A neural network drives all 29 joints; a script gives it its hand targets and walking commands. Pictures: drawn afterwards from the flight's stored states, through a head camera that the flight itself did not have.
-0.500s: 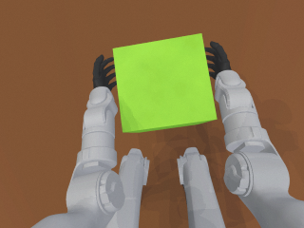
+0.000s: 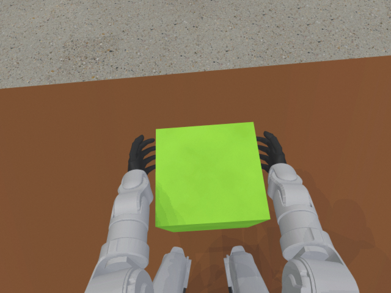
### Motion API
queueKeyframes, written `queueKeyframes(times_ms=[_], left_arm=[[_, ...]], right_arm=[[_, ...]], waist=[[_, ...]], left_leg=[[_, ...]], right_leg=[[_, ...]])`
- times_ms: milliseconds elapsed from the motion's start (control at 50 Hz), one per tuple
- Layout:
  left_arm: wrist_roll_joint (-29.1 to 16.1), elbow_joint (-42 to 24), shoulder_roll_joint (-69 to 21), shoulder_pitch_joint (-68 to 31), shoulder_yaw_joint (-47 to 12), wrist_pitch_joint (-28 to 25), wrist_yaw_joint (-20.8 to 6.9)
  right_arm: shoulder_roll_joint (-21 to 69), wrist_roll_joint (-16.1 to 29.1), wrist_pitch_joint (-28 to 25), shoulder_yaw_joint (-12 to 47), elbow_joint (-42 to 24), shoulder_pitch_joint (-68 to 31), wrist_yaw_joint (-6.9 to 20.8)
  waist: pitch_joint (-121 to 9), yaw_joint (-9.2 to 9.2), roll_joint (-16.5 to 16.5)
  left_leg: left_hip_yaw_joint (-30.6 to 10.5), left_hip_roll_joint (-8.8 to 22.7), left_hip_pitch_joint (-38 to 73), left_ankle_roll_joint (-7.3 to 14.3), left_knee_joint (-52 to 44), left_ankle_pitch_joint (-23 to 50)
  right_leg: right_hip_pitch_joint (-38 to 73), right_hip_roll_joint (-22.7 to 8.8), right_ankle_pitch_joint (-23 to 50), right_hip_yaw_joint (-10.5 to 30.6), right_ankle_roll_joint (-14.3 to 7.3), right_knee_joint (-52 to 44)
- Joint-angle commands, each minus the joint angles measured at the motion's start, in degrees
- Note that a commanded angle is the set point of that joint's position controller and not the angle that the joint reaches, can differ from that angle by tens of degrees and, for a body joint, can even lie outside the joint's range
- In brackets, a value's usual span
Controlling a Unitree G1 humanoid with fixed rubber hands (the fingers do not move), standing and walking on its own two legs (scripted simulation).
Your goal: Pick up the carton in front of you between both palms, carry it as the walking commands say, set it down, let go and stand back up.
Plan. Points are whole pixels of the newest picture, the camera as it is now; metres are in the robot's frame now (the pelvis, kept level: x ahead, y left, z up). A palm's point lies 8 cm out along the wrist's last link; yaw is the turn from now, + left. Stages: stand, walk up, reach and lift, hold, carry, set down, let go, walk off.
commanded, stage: reach and lift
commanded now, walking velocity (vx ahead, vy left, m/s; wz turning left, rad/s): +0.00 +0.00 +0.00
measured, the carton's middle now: (207, 184) +0.38 +0.00 -0.12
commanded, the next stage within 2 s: hold in 1.64 s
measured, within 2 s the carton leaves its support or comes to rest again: neither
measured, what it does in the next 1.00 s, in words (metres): rises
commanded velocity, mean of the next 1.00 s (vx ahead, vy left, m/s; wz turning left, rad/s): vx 0.00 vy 0.00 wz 0.00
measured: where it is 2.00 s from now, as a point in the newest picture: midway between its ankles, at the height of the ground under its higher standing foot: outside the picture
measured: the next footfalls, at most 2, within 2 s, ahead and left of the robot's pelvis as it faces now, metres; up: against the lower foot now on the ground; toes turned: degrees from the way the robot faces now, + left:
none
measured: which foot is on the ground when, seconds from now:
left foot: down 0.00-1.00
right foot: down 0.00-1.00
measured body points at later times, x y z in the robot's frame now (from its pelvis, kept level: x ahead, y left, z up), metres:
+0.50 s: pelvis +0.05 +0.00 +0.12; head +0.06 +0.00 +0.57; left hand +0.36 +0.16 +0.11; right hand +0.36 -0.15 +0.10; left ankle +0.05 +0.14 -0.61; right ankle +0.05 -0.12 -0.61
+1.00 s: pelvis +0.03 +0.01 +0.13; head +0.00 +0.01 +0.58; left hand +0.35 +0.16 +0.16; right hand +0.34 -0.15 +0.15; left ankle +0.05 +0.14 -0.61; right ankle +0.05 -0.12 -0.61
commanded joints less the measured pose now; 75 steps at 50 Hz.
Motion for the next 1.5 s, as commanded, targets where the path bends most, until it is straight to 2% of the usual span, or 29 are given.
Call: queueKeyframes(times_ms=[0, 20, 40, 80, 100, 120, 160, 180, 200, 220, 240, 280, 300, 320, 340, 360, 400, 520, 600, 680, 840, 940, 1000, 1020, 1060, 1120, 1180, 1200, 1480], left_arm=[[-6.1, 4.9, -58.1, -27.2, -35.3, 1.0, -14.7], [-5.3, 4.9, -55.9, -25.5, -35.0, 0.9, -15.0], [-5.5, 4.8, -57.3, -24.7, -35.3, 1.0, -15.0], [-6.4, 3.0, -57.1, -24.1, -37.8, 0.7, -15.3], [-5.5, 5.1, -56.6, -21.0, -36.4, 0.7, -15.5], [-6.0, 4.7, -56.4, -21.4, -36.9, 0.8, -15.6], [-4.6, 4.3, -55.4, -17.9, -37.2, 1.2, -15.6], [-5.2, 4.0, -56.9, -16.4, -38.0, 1.5, -15.6], [-5.0, 3.4, -55.4, -15.4, -37.7, 1.6, -15.8], [-5.3, 3.1, -56.0, -14.3, -39.0, 1.8, -16.1], [-4.9, 2.3, -55.9, -12.1, -39.0, 1.9, -16.1], [-6.0, 2.2, -57.0, -11.0, -40.3, 2.8, -16.2], [-5.5, 0.3, -55.5, -9.8, -40.7, 2.9, -16.3], [-6.1, 1.1, -56.6, -9.1, -41.6, 3.4, -16.6], [-5.9, -0.5, -56.1, -8.9, -41.5, 3.9, -16.8], [-6.1, -1.8, -56.0, -8.5, -42.7, 4.4, -17.0], [-5.7, 0.2, -57.2, -5.4, -41.5, 6.5, -17.4], [-7.0, -6.6, -56.0, -5.1, -44.8, 12.4, -18.3], [-6.7, -8.2, -54.6, -3.6, -42.7, 16.4, -19.3], [-5.8, -7.6, -55.1, -7.5, -40.3, 18.6, -19.6], [-3.8, -3.0, -57.2, -12.8, -35.6, 18.6, -20.8], [-4.5, -4.3, -58.7, -15.0, -35.9, 18.4, -20.8], [-4.0, -5.6, -58.2, -13.1, -36.4, 19.2, -20.6], [-5.2, -5.8, -58.5, -13.6, -37.3, 19.3, -20.6], [-4.6, -5.5, -57.3, -12.7, -36.5, 19.5, -20.6], [-4.2, -6.9, -56.5, -10.7, -36.8, 20.0, -20.8], [-5.5, -9.1, -55.9, -9.7, -38.3, 20.1, -20.7], [-5.9, -9.5, -55.9, -9.2, -38.5, 20.2, -20.8], [-7.4, -15.5, -54.6, -6.0, -41.6, 22.2, -20.0]], right_arm=[[61.2, 6.9, -1.9, 30.4, -2.5, -26.4, 12.6], [61.6, 7.9, -2.1, 32.0, -3.6, -27.4, 12.8], [60.8, 7.1, -2.1, 31.9, -3.8, -24.3, 12.8], [61.5, 7.2, -2.3, 32.4, -4.4, -22.2, 12.4], [61.2, 7.6, -2.5, 33.1, -5.5, -22.5, 12.2], [60.0, 7.7, -2.4, 33.3, -5.4, -22.5, 12.0], [62.0, 7.8, -2.1, 34.4, -5.9, -20.4, 12.1], [62.2, 7.7, -2.1, 34.9, -7.2, -16.6, 12.2], [61.1, 8.0, -1.6, 35.0, -7.0, -16.8, 12.1], [61.6, 7.3, -1.4, 35.2, -7.3, -15.2, 11.9], [62.2, 7.6, -1.1, 35.7, -7.3, -14.2, 12.0], [60.9, 7.2, -0.6, 36.1, -9.7, -12.3, 12.0], [61.4, 8.1, -0.2, 36.8, -9.3, -11.6, 12.3], [61.5, 7.9, 0.1, 36.7, -10.3, -11.1, 12.1], [61.8, 7.8, 0.7, 37.4, -11.2, -9.9, 12.2], [63.4, 8.7, 1.4, 38.2, -11.1, -9.7, 12.2], [62.0, 8.9, 2.7, 38.7, -14.1, -10.1, 12.4], [62.7, 9.6, 9.2, 39.3, -17.3, -5.2, 13.4], [61.4, 9.0, 13.5, 37.5, -19.5, -5.3, 14.3], [60.6, 8.9, 15.7, 35.1, -18.8, -9.2, 15.3], [60.9, 7.2, 15.0, 31.9, -17.3, -18.4, 17.2], [61.5, 7.0, 15.0, 32.6, -17.9, -19.5, 17.3], [61.8, 7.2, 15.5, 33.3, -19.0, -18.9, 17.4], [61.1, 7.6, 15.9, 33.2, -19.0, -17.9, 17.0], [61.6, 7.7, 16.3, 33.1, -18.5, -16.8, 16.9], [60.8, 6.8, 16.7, 33.1, -20.2, -14.6, 16.9], [61.6, 8.3, 17.3, 34.8, -21.9, -13.3, 16.6], [61.0, 8.4, 17.3, 34.7, -23.2, -12.7, 16.4], [59.9, 9.8, 19.6, 37.3, -27.5, -7.8, 15.7]], waist=[[-34.4, -1.52, -2.6], [-33.3, 1.47, -3.0], [-33.1, -0.72, -2.9], [-32.0, -1.58, -2.7], [-30.8, -0.37, -3.1], [-28.2, -1.14, -2.8], [-27.9, 1.06, -2.3], [-28.2, -1.11, -2.7], [-25.8, 0.21, -3.2], [-26.2, -1.4, -3.2], [-24.8, 0.68, -2.6], [-23.1, -2.11, -3.4], [-23.3, 0.04, -2.4], [-22.1, -1.08, -1.5], [-21.5, -1.4, -3.9], [-20.5, 0.35, -2.1], [-17.0, -0.16, -2.4], [-6.7, -1.13, -0.1], [-1.4, -0.92, -1.3], [4.3, -0.91, 1.1], [3.3, -0.94, 0.0], [-0.1, -1.61, 0.1], [-0.5, -0.14, -0.8], [0.0, -1.4, -0.5], [-0.1, -0.28, -0.5], [1.8, -1.68, -0.6], [0.2, -0.37, -1.6], [-0.7, -1.23, -1.9], [-0.8, -1.16, -1.2]], left_leg=[[5.4, -3.8, 23.1, 1.7, -13.2, 14.6], [6.0, -3.7, 23.3, 1.9, -13.4, 16.1], [5.4, -3.5, 24.7, 1.6, -15.4, 16.2], [4.7, -3.4, 28.1, 1.6, -17.5, 17.5], [4.7, -3.0, 30.8, 2.0, -18.9, 18.7], [4.5, -2.8, 30.2, 2.0, -19.8, 18.1], [4.6, -2.9, 32.9, 2.2, -22.3, 20.6], [4.2, -3.0, 35.7, 1.8, -23.8, 21.0], [3.8, -2.4, 37.3, 2.2, -24.9, 21.9], [3.3, -2.2, 39.7, 2.2, -26.5, 23.7], [3.2, -2.1, 41.0, 2.1, -27.8, 26.1], [2.7, -1.8, 44.7, 1.9, -30.3, 27.3], [2.7, -1.4, 46.5, 1.9, -31.7, 29.1], [3.0, -1.7, 46.8, 1.9, -32.8, 28.5], [2.6, -1.2, 49.8, 2.1, -33.8, 29.4], [2.7, -1.3, 50.9, 2.0, -35.3, 30.2], [2.3, -1.0, 54.3, 2.2, -37.9, 30.2], [2.0, -0.1, 63.8, 1.7, -45.4, 31.6], [2.5, 0.2, 66.4, 1.6, -48.8, 27.8], [2.7, 0.5, 66.4, 1.6, -51.5, 21.0], [3.2, 1.2, 66.6, 2.2, -51.5, 14.1], [3.1, 0.9, 68.8, 2.0, -51.0, 18.3], [3.4, 0.6, 69.9, 1.9, -51.1, 21.3], [3.1, 0.9, 70.0, 1.8, -51.2, 22.4], [3.7, 0.6, 71.7, 1.9, -51.5, 23.1], [3.4, 0.4, 71.3, 1.9, -52.3, 24.5], [3.8, 0.2, 71.3, 1.9, -52.7, 26.4], [3.7, 0.2, 71.7, 1.9, -52.5, 28.4], [2.9, 0.0, 74.3, 1.5, -53.8, 32.0]], right_leg=[[31.2, 3.1, 16.5, -5.4, -0.7, -12.9], [32.2, 2.8, 16.8, -4.6, -0.4, -14.4], [34.1, 2.7, 18.7, -4.6, -0.6, -15.7], [37.6, 2.6, 19.6, -4.3, -0.9, -18.3], [37.3, 2.6, 19.6, -4.3, -0.5, -19.5], [39.8, 2.2, 19.3, -3.7, -1.0, -21.0], [42.3, 2.2, 21.7, -3.3, -0.6, -22.8], [45.1, 2.0, 23.9, -3.1, -0.6, -24.5], [45.0, 1.8, 24.1, -2.9, -0.6, -25.3], [46.5, 1.9, 25.3, -3.1, -0.5, -26.8], [48.0, 1.9, 27.5, -2.7, -0.4, -27.7], [52.1, 1.6, 29.9, -2.4, -0.5, -30.2], [53.2, 1.6, 30.4, -2.2, -0.3, -31.4], [56.9, 1.0, 31.8, -1.3, -0.5, -33.0], [56.7, 1.1, 32.3, -1.6, 0.0, -33.8], [58.8, 1.0, 32.9, -1.1, -0.1, -35.3], [60.9, 0.7, 30.0, -1.3, -0.3, -38.3], [66.5, 0.3, 30.8, -1.6, -0.2, -45.3], [69.7, 0.2, 25.1, -2.0, -0.7, -50.3], [69.2, 0.1, 19.5, -2.3, -1.4, -52.0], [69.4, 0.1, 13.0, -3.3, -1.9, -51.1], [70.6, 0.4, 16.0, -3.4, -1.6, -51.0], [71.4, 0.2, 17.8, -3.6, -1.4, -51.7], [72.0, 0.2, 18.9, -3.3, -1.7, -51.8], [71.6, 0.2, 19.5, -3.4, -1.3, -52.4], [71.6, 0.4, 20.5, -3.3, -1.3, -53.4], [74.6, 0.6, 24.8, -3.3, -0.7, -53.3], [75.3, 0.8, 25.4, -3.5, -0.7, -53.4], [78.2, 0.3, 30.0, -2.6, -0.5, -54.5]])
